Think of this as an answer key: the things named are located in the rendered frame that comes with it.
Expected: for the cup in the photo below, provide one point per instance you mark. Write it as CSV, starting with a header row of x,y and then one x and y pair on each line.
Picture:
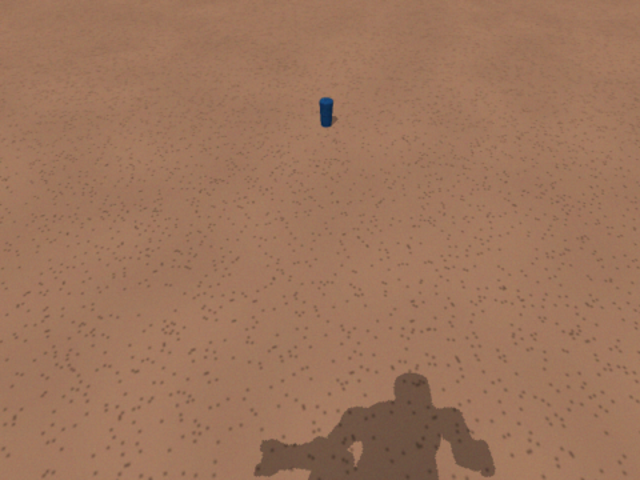
x,y
326,110

